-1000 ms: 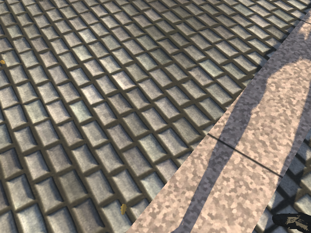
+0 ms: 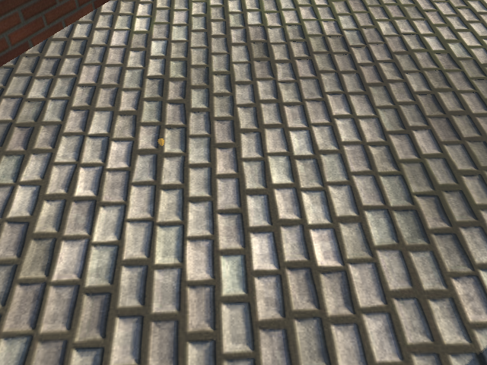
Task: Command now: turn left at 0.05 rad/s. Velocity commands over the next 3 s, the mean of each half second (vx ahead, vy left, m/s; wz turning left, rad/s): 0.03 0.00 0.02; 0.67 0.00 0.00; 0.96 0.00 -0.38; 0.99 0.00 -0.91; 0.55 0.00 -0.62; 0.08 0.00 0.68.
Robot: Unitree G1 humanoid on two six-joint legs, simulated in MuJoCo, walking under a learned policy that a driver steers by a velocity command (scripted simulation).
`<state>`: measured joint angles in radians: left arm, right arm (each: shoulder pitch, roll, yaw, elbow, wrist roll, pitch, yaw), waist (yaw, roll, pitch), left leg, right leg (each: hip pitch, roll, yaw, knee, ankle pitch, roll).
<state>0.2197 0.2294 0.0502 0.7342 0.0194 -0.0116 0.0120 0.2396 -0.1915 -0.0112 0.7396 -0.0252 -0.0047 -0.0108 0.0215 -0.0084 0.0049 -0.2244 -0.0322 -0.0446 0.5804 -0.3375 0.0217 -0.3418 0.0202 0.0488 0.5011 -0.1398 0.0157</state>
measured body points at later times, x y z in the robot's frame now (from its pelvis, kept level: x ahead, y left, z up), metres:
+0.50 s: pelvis +0.04 +0.00 +0.00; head +0.04 +0.01 +0.45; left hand +0.17 +0.25 -0.12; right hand +0.12 -0.24 -0.13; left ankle -0.02 +0.11 -0.73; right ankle +0.08 -0.13 -0.73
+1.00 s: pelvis +0.27 -0.09 +0.01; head +0.27 -0.09 +0.46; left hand +0.25 +0.17 -0.12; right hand +0.41 -0.34 -0.10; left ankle +0.34 +0.06 -0.65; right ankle +0.20 -0.17 -0.73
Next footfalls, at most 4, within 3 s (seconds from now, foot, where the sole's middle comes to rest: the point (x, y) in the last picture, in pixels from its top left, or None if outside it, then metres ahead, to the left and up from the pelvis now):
0.76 right None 0.24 -0.17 -0.77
1.24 left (241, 316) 0.68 0.04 -0.77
1.72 right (315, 216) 1.06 -0.21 -0.77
2.14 left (336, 131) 1.52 -0.33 -0.77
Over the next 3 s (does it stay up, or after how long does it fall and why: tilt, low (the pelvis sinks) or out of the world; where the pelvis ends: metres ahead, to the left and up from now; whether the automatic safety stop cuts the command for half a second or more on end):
stays up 1.50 -0.46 0.00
